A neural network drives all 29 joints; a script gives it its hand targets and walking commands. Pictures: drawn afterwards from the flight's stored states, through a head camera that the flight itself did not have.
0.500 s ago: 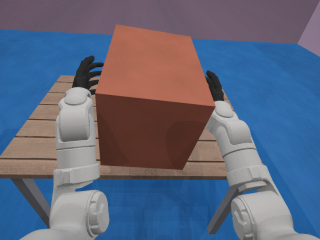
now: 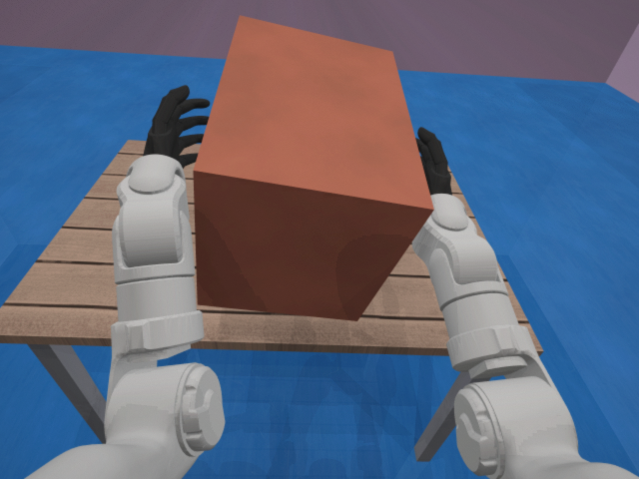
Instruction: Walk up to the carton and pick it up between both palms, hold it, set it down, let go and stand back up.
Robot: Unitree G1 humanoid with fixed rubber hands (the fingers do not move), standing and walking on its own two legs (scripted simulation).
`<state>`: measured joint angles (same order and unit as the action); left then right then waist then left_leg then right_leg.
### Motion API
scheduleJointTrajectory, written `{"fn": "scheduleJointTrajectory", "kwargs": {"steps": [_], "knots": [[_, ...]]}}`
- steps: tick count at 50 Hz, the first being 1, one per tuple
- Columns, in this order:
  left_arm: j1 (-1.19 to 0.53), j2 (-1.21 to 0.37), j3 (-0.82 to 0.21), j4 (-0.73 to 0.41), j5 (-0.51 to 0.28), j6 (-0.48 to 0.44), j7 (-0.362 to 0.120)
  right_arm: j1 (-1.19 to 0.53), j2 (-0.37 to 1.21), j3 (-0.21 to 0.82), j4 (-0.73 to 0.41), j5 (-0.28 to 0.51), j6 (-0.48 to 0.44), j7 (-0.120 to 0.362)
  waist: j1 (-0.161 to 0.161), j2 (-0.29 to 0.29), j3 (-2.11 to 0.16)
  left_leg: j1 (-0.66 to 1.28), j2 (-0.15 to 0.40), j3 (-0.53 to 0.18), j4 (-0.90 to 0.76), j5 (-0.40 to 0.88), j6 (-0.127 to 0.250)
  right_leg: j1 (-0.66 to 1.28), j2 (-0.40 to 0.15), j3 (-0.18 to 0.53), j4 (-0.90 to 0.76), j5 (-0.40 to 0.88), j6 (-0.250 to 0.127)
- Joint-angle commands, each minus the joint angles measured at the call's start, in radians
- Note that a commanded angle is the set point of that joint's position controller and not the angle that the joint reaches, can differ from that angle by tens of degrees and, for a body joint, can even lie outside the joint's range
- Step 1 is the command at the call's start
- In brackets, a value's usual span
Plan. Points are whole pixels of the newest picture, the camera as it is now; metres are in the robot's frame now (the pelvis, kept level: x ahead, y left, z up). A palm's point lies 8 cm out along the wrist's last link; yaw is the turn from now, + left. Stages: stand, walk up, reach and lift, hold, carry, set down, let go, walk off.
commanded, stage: set down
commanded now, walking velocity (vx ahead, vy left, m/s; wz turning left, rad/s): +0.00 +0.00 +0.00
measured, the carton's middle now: (299, 171) +0.44 +0.02 +0.19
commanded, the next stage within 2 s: none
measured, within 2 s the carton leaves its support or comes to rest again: neither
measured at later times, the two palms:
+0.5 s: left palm (187, 194) +0.39 +0.16 +0.19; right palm (419, 224) +0.39 -0.14 +0.15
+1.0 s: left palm (186, 201) +0.40 +0.17 +0.17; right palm (409, 225) +0.41 -0.14 +0.13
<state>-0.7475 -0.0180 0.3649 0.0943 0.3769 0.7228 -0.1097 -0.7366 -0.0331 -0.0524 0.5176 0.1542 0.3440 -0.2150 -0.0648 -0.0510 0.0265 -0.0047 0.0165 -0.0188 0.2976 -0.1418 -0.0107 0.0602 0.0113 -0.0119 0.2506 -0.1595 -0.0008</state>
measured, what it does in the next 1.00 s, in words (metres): stands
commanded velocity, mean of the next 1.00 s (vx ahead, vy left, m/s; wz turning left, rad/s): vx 0.00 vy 0.00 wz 0.00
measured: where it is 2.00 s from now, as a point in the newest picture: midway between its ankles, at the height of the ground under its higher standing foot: outside the picture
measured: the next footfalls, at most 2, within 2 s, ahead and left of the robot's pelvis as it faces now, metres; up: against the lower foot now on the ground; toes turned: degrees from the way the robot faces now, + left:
none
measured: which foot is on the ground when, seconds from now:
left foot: down 0.00-1.00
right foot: down 0.00-1.00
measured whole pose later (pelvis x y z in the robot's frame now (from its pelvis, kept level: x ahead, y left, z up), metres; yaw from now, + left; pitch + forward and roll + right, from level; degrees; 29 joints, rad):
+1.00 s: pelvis +0.01 +0.00 +0.00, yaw +0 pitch -5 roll +0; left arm -0.75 -0.04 0.37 0.50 0.34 0.33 -0.04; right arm -0.71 0.02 -0.30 0.85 -0.11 -0.04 -0.13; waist 0.02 -0.06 0.05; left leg -0.06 0.02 -0.02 0.30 -0.15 -0.02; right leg 0.01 0.01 -0.02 0.25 -0.18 -0.01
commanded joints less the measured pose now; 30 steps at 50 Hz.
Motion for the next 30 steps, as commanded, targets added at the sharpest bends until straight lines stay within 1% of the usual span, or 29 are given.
{"fn": "scheduleJointTrajectory", "kwargs": {"steps": [1, 3, 4, 5, 8, 10, 12, 13, 15, 16, 17, 18, 19, 20, 21, 22, 23, 25, 26, 27, 28, 29, 30], "knots": [[-0.472, -0.406, -0.369, 0.03, -0.11, -0.075, -0.154, -0.743, 0.432, 0.237, -0.208, -0.019, -0.162, 0.125, 0.005, 0.052, -0.293, 0.126, -0.049, 0.097, -0.028, 0.1, 0.016, 0.011, 0.038, -0.102, -0.038, 0.062, 0.047], [-0.453, -0.404, -0.354, 0.081, -0.101, -0.109, -0.163, -0.732, 0.433, 0.204, -0.185, -0.06, -0.217, 0.133, 0.004, 0.039, -0.26, 0.11, -0.048, 0.104, -0.033, 0.081, 0.021, 0.016, 0.029, -0.109, -0.037, 0.044, 0.052], [-0.435, -0.405, -0.354, 0.086, -0.103, -0.128, -0.166, -0.722, 0.436, 0.198, -0.198, -0.073, -0.244, 0.137, 0.004, 0.033, -0.271, 0.119, -0.046, 0.106, -0.027, 0.103, 0.019, 0.024, 0.03, -0.114, -0.032, 0.062, 0.054], [-0.427, -0.398, -0.356, 0.108, -0.101, -0.142, -0.168, -0.719, 0.416, 0.189, -0.184, -0.087, -0.27, 0.141, 0.001, 0.037, -0.261, 0.123, -0.047, 0.109, -0.02, 0.109, 0.017, 0.026, 0.028, -0.123, -0.036, 0.062, 0.055], [-0.403, -0.406, -0.374, 0.121, -0.108, -0.19, -0.157, -0.691, 0.409, 0.185, -0.172, -0.111, -0.334, 0.152, 0.002, 0.041, -0.27, 0.135, -0.042, 0.111, -0.005, 0.166, 0.007, 0.032, 0.032, -0.134, -0.027, 0.096, 0.054], [-0.39, -0.413, -0.403, 0.107, -0.119, -0.214, -0.141, -0.69, 0.386, 0.197, -0.164, -0.108, -0.368, 0.158, -0.001, 0.066, -0.284, 0.162, -0.038, 0.101, 0.019, 0.22, -0.006, 0.024, 0.036, -0.144, -0.025, 0.109, 0.046], [-0.411, -0.425, -0.433, 0.081, -0.136, -0.239, -0.119, -0.697, 0.38, 0.207, -0.165, -0.107, -0.397, 0.162, -0.003, 0.071, -0.314, 0.197, -0.033, 0.094, 0.044, 0.288, -0.017, 0.012, 0.04, -0.147, -0.022, 0.131, 0.043], [-0.413, -0.432, -0.457, 0.081, -0.147, -0.249, -0.11, -0.703, 0.375, 0.216, -0.172, -0.107, -0.409, 0.161, -0.009, 0.081, -0.338, 0.216, -0.031, 0.091, 0.055, 0.311, -0.023, 0.009, 0.042, -0.152, -0.021, 0.145, 0.042], [-0.406, -0.448, -0.487, 0.051, -0.165, -0.271, -0.088, -0.695, 0.381, 0.247, -0.187, -0.097, -0.429, 0.164, -0.002, 0.076, -0.379, 0.247, -0.027, 0.081, 0.077, 0.377, -0.03, 0.008, 0.044, -0.151, -0.013, 0.2, 0.042], [-0.42, -0.452, -0.509, 0.028, -0.17, -0.282, -0.077, -0.692, 0.382, 0.258, -0.194, -0.087, -0.435, 0.166, -0.004, 0.092, -0.396, 0.259, -0.026, 0.074, 0.09, 0.404, -0.037, 0.004, 0.044, -0.148, -0.01, 0.212, 0.04], [-0.411, -0.448, -0.505, 0.04, -0.166, -0.284, -0.07, -0.67, 0.38, 0.259, -0.168, -0.09, -0.431, 0.166, -0.006, 0.086, -0.382, 0.251, -0.028, 0.073, 0.085, 0.39, -0.035, 0.006, 0.042, -0.144, -0.011, 0.216, 0.041], [-0.42, -0.46, -0.521, 0.022, -0.174, -0.291, -0.063, -0.663, 0.382, 0.259, -0.167, -0.089, -0.435, 0.169, -0.009, 0.097, -0.399, 0.265, -0.026, 0.067, 0.086, 0.405, -0.04, -0.004, 0.041, -0.145, -0.011, 0.221, 0.039], [-0.4, -0.449, -0.508, 0.038, -0.166, -0.292, -0.06, -0.663, 0.385, 0.273, -0.18, -0.09, -0.436, 0.168, 0.003, 0.082, -0.404, 0.251, -0.029, 0.07, 0.086, 0.393, -0.032, 0.013, 0.036, -0.136, -0.009, 0.247, 0.041], [-0.416, -0.457, -0.524, 0.02, -0.176, -0.3, -0.056, -0.653, 0.389, 0.277, -0.177, -0.087, -0.439, 0.171, 0.001, 0.087, -0.42, 0.253, -0.03, 0.067, 0.089, 0.409, -0.037, 0.015, 0.036, -0.137, -0.002, 0.267, 0.041], [-0.416, -0.457, -0.522, 0.028, -0.174, -0.302, -0.053, -0.673, 0.393, 0.281, -0.192, -0.085, -0.438, 0.173, 0.009, 0.083, -0.422, 0.245, -0.029, 0.068, 0.089, 0.405, -0.038, 0.018, 0.036, -0.132, 0.0, 0.278, 0.042], [-0.41, -0.449, -0.511, 0.043, -0.17, -0.301, -0.053, -0.664, 0.384, 0.279, -0.181, -0.086, -0.435, 0.172, 0.008, 0.081, -0.413, 0.237, -0.031, 0.068, 0.088, 0.4, -0.036, 0.024, 0.032, -0.128, 0.0, 0.288, 0.042], [-0.399, -0.445, -0.497, 0.074, -0.156, -0.298, -0.055, -0.668, 0.391, 0.276, -0.176, -0.094, -0.432, 0.171, 0.014, 0.071, -0.396, 0.212, -0.034, 0.071, 0.077, 0.37, -0.03, 0.03, 0.029, -0.123, -0.002, 0.292, 0.044], [-0.377, -0.445, -0.473, 0.078, -0.151, -0.299, -0.055, -0.665, 0.397, 0.285, -0.173, -0.094, -0.43, 0.175, 0.036, 0.055, -0.403, 0.195, -0.036, 0.075, 0.07, 0.366, -0.024, 0.05, 0.027, -0.114, 0.004, 0.317, 0.046], [-0.393, -0.449, -0.478, 0.076, -0.155, -0.305, -0.055, -0.677, 0.411, 0.292, -0.179, -0.092, -0.433, 0.174, 0.04, 0.047, -0.422, 0.189, -0.036, 0.076, 0.072, 0.374, -0.022, 0.062, 0.024, -0.109, 0.008, 0.344, 0.05], [-0.4, -0.448, -0.478, 0.078, -0.153, -0.308, -0.055, -0.663, 0.409, 0.281, -0.161, -0.096, -0.43, 0.174, 0.032, 0.059, -0.416, 0.193, -0.037, 0.075, 0.071, 0.378, -0.026, 0.055, 0.025, -0.11, 0.01, 0.346, 0.05], [-0.393, -0.443, -0.464, 0.085, -0.149, -0.308, -0.055, -0.67, 0.413, 0.284, -0.158, -0.098, -0.433, 0.176, 0.049, 0.054, -0.426, 0.185, -0.036, 0.078, 0.075, 0.39, -0.024, 0.063, 0.024, -0.107, 0.013, 0.364, 0.05], [-0.384, -0.438, -0.443, 0.127, -0.138, -0.303, -0.058, -0.664, 0.41, 0.268, -0.135, -0.11, -0.427, 0.175, 0.041, 0.042, -0.403, 0.177, -0.037, 0.081, 0.066, 0.368, -0.02, 0.062, 0.023, -0.106, 0.008, 0.349, 0.051], [-0.374, -0.435, -0.427, 0.141, -0.128, -0.306, -0.06, -0.658, 0.408, 0.254, -0.117, -0.117, -0.429, 0.177, 0.049, 0.036, -0.393, 0.163, -0.036, 0.082, 0.055, 0.341, -0.017, 0.064, 0.022, -0.106, 0.006, 0.332, 0.052]]}}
